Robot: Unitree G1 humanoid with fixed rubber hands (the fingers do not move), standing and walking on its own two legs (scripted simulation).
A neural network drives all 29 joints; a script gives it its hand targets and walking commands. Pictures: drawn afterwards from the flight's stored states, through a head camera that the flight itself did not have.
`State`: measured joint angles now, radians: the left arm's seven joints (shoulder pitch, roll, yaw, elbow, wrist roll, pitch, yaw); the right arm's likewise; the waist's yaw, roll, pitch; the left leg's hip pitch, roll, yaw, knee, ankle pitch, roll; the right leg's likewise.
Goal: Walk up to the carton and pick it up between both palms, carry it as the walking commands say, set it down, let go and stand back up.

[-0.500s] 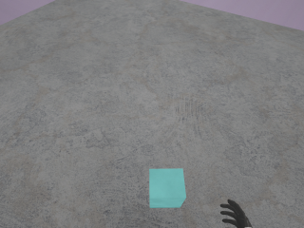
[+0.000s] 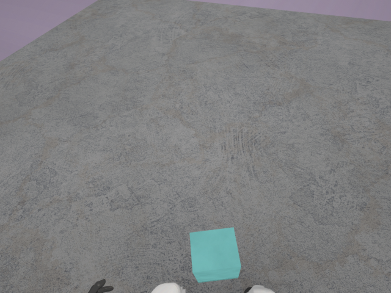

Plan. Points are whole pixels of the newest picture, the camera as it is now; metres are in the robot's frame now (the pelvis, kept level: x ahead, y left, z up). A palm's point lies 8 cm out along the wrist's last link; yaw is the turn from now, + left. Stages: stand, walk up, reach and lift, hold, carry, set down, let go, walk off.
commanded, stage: walk up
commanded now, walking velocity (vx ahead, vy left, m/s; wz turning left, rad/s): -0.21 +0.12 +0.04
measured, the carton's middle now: (215, 256) +0.35 -0.01 -0.64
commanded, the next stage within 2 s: none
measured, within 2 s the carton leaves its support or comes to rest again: neither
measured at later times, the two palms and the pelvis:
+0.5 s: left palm out of the picture -0.01 +0.29 -0.13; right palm out of the picture -0.01 -0.18 -0.12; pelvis -0.03 +0.06 +0.01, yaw -2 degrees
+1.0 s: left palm out of the picture -0.06 +0.27 -0.13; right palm out of the picture -0.07 -0.19 -0.13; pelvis -0.05 +0.04 +0.01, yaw -2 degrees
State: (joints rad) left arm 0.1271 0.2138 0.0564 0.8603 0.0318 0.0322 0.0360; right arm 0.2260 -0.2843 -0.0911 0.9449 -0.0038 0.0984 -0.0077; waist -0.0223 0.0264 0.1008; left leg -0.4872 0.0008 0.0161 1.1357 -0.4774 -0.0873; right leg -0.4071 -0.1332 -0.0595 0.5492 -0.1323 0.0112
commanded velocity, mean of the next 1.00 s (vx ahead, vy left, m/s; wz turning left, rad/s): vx -0.01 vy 0.00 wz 0.01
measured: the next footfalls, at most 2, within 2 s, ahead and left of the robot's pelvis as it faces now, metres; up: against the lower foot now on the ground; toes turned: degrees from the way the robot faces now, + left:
left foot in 0.16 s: -0.01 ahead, +0.13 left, +0.00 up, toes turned +2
right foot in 0.46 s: +0.00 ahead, -0.13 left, +0.00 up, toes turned -4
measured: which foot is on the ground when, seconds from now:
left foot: up 0.00-0.14, down 0.16-1.00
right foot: down 0.00-0.16, up 0.18-0.44, down 0.46-1.00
